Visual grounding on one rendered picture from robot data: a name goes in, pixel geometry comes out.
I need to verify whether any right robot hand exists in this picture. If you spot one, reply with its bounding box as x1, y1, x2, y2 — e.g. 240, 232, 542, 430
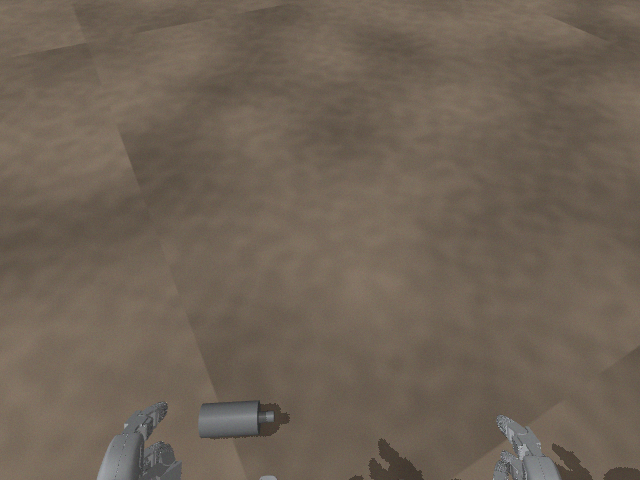
493, 414, 562, 480

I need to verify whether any bottle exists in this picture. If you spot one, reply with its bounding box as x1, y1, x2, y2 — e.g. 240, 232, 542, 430
198, 400, 275, 438

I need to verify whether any left robot hand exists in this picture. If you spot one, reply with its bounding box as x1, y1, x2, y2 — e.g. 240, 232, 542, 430
96, 402, 182, 480

